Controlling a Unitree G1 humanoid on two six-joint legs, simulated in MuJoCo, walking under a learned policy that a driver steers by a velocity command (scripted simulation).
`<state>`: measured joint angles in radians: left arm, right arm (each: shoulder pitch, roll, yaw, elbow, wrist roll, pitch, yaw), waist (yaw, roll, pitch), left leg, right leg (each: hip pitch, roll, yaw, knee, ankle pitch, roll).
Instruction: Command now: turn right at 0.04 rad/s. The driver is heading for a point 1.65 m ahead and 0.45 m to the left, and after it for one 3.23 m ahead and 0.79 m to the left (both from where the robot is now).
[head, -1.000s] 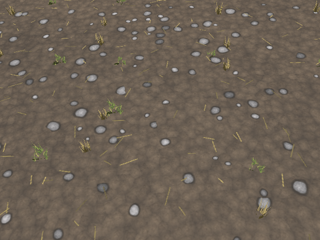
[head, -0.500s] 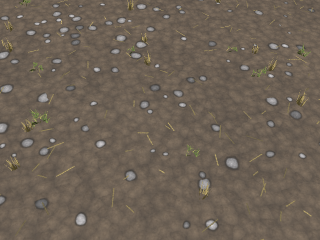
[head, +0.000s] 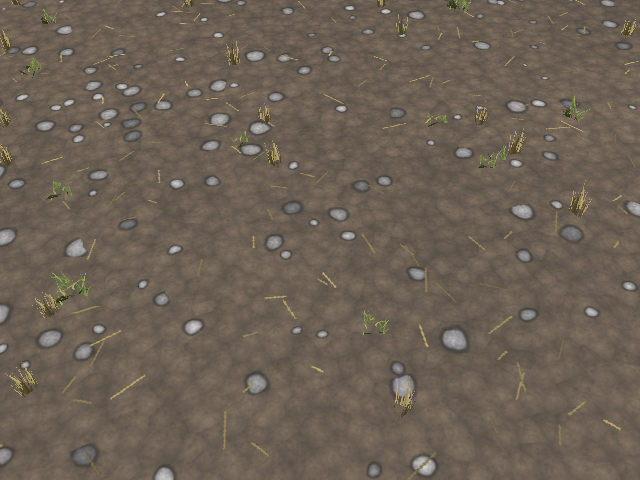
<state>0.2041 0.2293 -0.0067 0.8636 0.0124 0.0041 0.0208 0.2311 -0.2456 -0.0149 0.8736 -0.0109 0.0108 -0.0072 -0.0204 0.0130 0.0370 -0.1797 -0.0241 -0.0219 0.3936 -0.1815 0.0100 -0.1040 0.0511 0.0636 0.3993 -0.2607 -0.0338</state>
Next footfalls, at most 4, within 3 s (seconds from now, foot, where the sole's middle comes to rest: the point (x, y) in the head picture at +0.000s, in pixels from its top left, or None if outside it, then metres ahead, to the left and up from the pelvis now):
1.40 right None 0.46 -0.02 -0.78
1.94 left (270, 383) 0.75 0.15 -0.78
2.48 right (308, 305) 0.97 0.06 -0.78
2.90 left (247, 363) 0.80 0.20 -0.78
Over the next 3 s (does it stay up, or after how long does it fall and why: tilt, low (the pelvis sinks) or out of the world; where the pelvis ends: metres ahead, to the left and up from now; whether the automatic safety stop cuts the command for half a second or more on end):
stays up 0.84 0.11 0.00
